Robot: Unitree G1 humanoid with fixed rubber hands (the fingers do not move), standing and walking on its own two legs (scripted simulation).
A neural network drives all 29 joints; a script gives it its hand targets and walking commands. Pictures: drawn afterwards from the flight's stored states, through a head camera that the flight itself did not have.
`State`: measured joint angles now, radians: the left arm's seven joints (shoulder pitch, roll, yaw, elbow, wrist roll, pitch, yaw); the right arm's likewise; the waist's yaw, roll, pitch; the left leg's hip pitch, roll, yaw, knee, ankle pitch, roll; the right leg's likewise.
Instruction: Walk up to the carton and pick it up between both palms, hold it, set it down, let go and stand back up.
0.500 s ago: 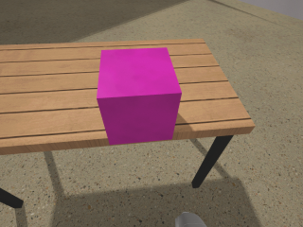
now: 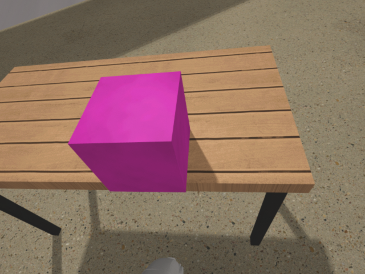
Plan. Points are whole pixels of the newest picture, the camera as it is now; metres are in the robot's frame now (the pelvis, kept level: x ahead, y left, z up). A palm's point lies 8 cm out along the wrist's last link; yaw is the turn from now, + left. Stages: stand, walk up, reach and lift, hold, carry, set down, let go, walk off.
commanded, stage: walk up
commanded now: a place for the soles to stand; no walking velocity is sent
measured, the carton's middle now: (143, 134) +0.42 +0.13 +0.06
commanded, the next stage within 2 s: none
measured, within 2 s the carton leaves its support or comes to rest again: neither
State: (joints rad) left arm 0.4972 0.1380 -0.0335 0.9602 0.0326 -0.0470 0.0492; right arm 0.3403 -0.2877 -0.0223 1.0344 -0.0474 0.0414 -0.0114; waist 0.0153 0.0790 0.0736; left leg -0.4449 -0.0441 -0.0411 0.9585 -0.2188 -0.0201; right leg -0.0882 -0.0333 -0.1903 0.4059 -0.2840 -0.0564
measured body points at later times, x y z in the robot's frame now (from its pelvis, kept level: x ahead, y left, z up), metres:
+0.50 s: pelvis +0.07 +0.05 -0.02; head +0.10 +0.05 +0.43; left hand +0.06 +0.30 -0.16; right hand +0.14 -0.19 -0.17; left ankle +0.13 +0.13 -0.75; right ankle +0.02 -0.08 -0.68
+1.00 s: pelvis +0.04 +0.07 -0.01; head +0.06 +0.04 +0.43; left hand +0.12 +0.32 -0.13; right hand +0.11 -0.18 -0.17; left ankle +0.01 +0.24 -0.73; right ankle +0.07 -0.04 -0.75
